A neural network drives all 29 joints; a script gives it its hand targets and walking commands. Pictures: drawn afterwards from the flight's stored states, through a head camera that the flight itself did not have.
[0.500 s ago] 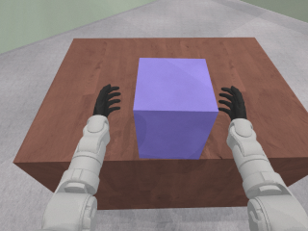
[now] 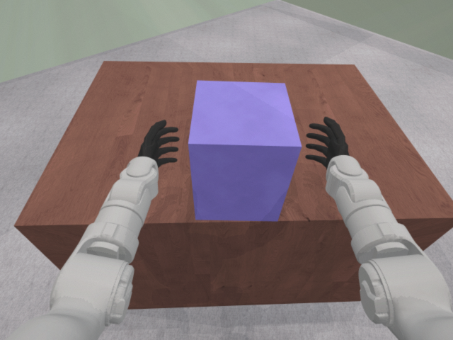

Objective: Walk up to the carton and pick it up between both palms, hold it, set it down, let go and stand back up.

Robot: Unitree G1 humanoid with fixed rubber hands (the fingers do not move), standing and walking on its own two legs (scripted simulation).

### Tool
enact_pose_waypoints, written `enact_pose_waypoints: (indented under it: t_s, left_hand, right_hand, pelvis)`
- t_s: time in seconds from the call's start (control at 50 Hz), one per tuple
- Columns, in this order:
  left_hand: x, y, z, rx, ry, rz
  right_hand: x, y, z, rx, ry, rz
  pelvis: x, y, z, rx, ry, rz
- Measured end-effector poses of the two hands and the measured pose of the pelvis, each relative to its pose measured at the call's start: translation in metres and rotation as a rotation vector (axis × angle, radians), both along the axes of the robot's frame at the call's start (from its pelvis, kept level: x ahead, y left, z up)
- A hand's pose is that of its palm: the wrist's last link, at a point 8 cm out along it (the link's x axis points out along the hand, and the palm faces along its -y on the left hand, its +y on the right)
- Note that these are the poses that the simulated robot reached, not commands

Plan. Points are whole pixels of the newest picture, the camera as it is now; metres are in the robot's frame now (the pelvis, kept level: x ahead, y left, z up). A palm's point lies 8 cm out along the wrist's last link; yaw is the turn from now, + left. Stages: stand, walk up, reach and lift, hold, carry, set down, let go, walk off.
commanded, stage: set down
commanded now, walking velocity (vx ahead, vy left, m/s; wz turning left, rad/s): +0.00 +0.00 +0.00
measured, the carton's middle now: (238, 153) +0.50 -0.02 +0.02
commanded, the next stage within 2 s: none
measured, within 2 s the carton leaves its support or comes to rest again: neither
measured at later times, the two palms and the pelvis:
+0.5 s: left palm (155, 118) +0.49 +0.15 +0.13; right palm (333, 131) +0.45 -0.20 +0.13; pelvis +0.01 -0.01 +0.00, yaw -2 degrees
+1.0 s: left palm (133, 91) +0.47 +0.17 +0.21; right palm (352, 97) +0.45 -0.21 +0.21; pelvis +0.02 +0.00 +0.00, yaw -1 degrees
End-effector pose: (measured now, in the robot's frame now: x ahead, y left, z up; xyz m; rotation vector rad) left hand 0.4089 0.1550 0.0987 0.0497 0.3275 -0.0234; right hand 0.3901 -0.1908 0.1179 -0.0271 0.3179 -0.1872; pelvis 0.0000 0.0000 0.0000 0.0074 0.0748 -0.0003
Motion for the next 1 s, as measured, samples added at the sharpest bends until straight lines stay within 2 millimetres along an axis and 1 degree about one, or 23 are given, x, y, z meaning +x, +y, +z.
enact_pose_waypoints:
  t_s: [0.04,0.1,0.14,0.18,0.28,0.34,0.38,0.44,0.6,0.68,0.82,0.94,1.0]
  left_hand:
    - [0.008,-0.005,-0.005,0.002,-0.005,-0.011]
    - [0.023,-0.004,-0.007,0.039,-0.047,0.017]
    - [0.032,-0.002,-0.010,0.061,-0.055,0.037]
    - [0.040,-0.002,-0.011,0.063,-0.056,0.056]
    - [0.062,-0.009,-0.003,0.024,-0.102,0.066]
    - [0.071,-0.013,0.004,-0.008,-0.130,0.055]
    - [0.075,-0.014,0.010,-0.026,-0.147,0.046]
    - [0.077,-0.012,0.021,-0.039,-0.165,0.041]
    - [0.077,0.006,0.061,-0.026,-0.172,0.062]
    - [0.074,0.013,0.075,-0.023,-0.163,0.060]
    - [0.069,0.017,0.089,-0.016,-0.151,0.054]
    - [0.067,0.018,0.102,-0.017,-0.144,0.052]
    - [0.065,0.019,0.107,-0.017,-0.141,0.049]
  right_hand:
    - [0.010,0.004,0.005,0.013,-0.009,0.006]
    - [0.025,0.010,0.012,0.007,-0.039,0.026]
    - [0.032,0.010,0.009,0.014,-0.030,0.029]
    - [0.039,0.006,0.002,0.022,-0.018,0.020]
    - [0.053,-0.010,-0.014,0.021,-0.052,-0.022]
    - [0.056,-0.017,-0.016,0.012,-0.084,-0.045]
    - [0.057,-0.018,-0.014,0.008,-0.103,-0.053]
    - [0.059,-0.016,-0.004,0.005,-0.122,-0.051]
    - [0.070,-0.004,0.042,-0.005,-0.129,-0.037]
    - [0.071,-0.003,0.058,-0.003,-0.111,-0.041]
    - [0.068,-0.010,0.075,0.010,-0.092,-0.046]
    - [0.066,-0.017,0.088,0.019,-0.094,-0.038]
    - [0.063,-0.019,0.091,0.019,-0.093,-0.035]
  pelvis:
    - [-0.004,0.001,-0.007,0.004,0.053,-0.005]
    - [-0.010,0.001,-0.018,0.006,0.103,-0.005]
    - [-0.012,0.001,-0.023,0.006,0.140,-0.009]
    - [-0.012,0.001,-0.026,0.001,0.180,-0.011]
    - [-0.007,-0.001,-0.024,-0.015,0.252,-0.027]
    - [-0.002,-0.003,-0.018,-0.021,0.260,-0.032]
    - [0.002,-0.005,-0.014,-0.021,0.253,-0.032]
    - [0.008,-0.006,-0.008,-0.018,0.232,-0.031]
    - [0.020,-0.007,0.000,-0.021,0.145,-0.026]
    - [0.024,-0.007,0.001,-0.026,0.098,-0.017]
    - [0.028,-0.005,0.003,-0.029,0.050,-0.012]
    - [0.025,-0.003,0.003,-0.029,0.037,-0.020]
    - [0.024,-0.002,0.003,-0.029,0.027,-0.021]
